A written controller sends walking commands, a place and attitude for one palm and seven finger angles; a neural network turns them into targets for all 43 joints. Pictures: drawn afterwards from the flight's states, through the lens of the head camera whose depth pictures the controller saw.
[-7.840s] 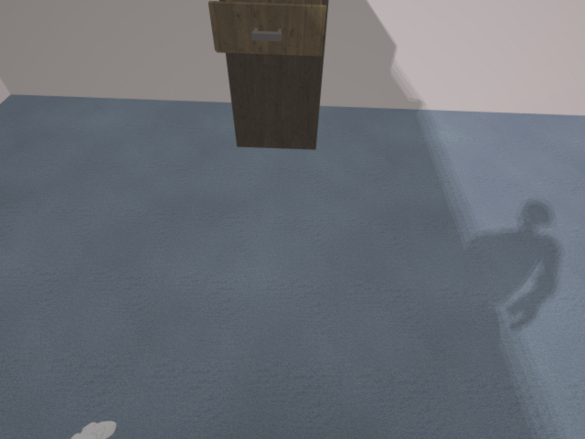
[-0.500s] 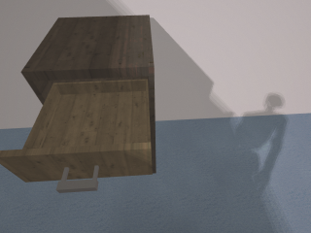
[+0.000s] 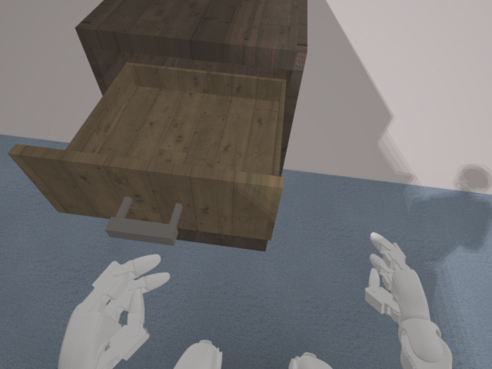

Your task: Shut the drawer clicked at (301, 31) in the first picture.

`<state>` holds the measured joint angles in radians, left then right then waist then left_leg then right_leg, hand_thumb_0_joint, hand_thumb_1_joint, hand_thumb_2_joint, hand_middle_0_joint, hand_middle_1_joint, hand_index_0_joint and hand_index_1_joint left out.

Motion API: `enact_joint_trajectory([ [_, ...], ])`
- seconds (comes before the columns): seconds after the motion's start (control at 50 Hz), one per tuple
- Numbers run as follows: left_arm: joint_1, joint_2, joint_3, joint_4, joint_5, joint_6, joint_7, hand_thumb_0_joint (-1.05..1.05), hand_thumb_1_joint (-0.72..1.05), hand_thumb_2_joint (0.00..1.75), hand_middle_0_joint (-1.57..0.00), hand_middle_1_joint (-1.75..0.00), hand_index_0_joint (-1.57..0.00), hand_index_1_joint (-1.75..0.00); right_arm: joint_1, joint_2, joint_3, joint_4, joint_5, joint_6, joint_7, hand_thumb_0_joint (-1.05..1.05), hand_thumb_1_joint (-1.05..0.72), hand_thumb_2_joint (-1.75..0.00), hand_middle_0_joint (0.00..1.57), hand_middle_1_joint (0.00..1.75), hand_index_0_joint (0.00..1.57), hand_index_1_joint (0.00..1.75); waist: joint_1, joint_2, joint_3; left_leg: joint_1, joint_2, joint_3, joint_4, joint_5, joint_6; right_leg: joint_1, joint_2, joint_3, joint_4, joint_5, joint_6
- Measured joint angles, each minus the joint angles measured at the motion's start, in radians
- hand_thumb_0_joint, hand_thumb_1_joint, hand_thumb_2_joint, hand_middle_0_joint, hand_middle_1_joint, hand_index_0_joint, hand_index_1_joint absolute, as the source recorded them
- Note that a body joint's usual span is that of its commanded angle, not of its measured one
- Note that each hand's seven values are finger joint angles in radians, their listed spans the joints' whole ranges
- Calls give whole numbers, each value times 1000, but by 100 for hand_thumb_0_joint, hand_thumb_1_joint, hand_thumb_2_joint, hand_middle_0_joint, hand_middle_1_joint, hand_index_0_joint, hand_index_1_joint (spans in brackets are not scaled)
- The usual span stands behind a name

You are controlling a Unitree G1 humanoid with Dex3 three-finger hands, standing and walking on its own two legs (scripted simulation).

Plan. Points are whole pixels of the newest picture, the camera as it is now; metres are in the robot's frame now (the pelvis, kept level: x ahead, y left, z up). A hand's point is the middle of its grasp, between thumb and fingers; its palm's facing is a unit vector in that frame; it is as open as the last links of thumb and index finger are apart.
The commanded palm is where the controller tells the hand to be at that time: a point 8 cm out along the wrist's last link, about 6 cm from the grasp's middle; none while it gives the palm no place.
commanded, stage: raise the hand and make a fist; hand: left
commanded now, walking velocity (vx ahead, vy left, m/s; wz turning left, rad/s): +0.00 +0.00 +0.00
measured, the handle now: (147, 218) +0.31 +0.20 +0.06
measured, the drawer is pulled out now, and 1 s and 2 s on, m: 0.29 0.29 0.29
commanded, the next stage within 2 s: bring the fist close to the handle in 1.40 s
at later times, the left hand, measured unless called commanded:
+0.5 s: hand (134, 322) +0.16 +0.16 +0.10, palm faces +0.02 -1.00 -0.04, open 3.3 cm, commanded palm +0.11 +0.21 +0.12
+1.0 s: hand (112, 326) +0.14 +0.16 +0.15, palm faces +0.04 -1.00 -0.07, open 3.2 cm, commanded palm +0.08 +0.21 +0.16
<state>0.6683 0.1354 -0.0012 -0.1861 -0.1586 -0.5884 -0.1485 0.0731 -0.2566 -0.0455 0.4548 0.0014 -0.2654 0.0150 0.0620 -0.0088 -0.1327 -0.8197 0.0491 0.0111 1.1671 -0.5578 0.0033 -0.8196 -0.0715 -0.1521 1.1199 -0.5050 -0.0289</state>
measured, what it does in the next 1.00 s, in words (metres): stands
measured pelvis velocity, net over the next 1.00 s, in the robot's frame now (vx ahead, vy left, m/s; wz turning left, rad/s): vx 0.02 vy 0.01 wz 0.00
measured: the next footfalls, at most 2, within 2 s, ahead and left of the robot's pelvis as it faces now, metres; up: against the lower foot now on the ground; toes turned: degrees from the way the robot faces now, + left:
none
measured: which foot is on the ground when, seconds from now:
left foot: down 0.00-1.00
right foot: down 0.00-1.00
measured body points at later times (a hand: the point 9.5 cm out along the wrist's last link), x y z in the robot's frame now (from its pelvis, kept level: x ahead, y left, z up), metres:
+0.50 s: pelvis +0.01 +0.01 +0.02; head +0.05 +0.00 +0.47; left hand +0.15 +0.21 +0.11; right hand +0.18 -0.25 -0.04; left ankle +0.01 +0.11 -0.65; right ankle +0.03 -0.11 -0.65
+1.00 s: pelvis +0.02 +0.01 +0.04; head +0.02 +0.00 +0.49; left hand +0.14 +0.21 +0.16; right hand +0.23 -0.19 -0.01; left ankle +0.01 +0.11 -0.65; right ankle +0.03 -0.11 -0.65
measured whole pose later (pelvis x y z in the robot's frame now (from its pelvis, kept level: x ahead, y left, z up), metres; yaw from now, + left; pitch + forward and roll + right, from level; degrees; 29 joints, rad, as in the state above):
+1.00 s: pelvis +0.02 +0.01 +0.04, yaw +0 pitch +6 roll -2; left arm 0.90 0.19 0.03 -0.55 -0.21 -0.27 -0.16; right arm 0.23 -0.19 0.03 0.47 0.05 -0.25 -0.03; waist 0.05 0.06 -0.13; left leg -0.56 0.04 0.03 0.95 -0.50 0.02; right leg -0.56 -0.06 -0.14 0.89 -0.44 -0.01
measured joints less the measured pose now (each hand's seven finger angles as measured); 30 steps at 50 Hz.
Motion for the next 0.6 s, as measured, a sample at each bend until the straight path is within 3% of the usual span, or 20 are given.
enact_joint_trajectory([
  [0.1,-35,15,6,-54,-21,186,-59,1,90,90,-63,-76,-61,-76,43,78,67,-14,17,55,-23,2,-91,-89,20,30,20,30,6,35,7,-7,2,-14,-10,9,-1,3,4,-14,-21,10,-2],
  [0.16,-22,21,18,-76,-35,249,-61,2,90,90,-69,-83,-68,-83,92,113,90,7,19,74,-33,2,-90,-89,20,30,20,30,-5,47,7,15,4,-9,-41,21,0,22,8,-11,-52,23,0],
  [0.24,9,22,42,-100,-48,255,-39,2,90,90,-77,-91,-76,-91,152,115,89,45,20,78,-40,2,-90,-89,21,30,20,30,-24,55,11,42,4,-1,-73,31,0,46,12,-4,-82,36,2],
  [0.4,90,29,43,-155,-50,224,-17,2,90,90,-92,-109,-93,-109,203,44,30,76,32,61,-52,2,-90,-89,21,30,20,30,-54,49,15,75,1,15,-100,36,7,70,10,11,-102,42,9],
  [0.6,172,32,14,-253,-35,222,28,2,90,90,-113,-130,-113,-131,169,23,3,15,41,45,-52,2,-91,-90,20,30,20,30,-54,44,3,129,-2,20,-128,37,11,122,11,17,-130,46,15],
])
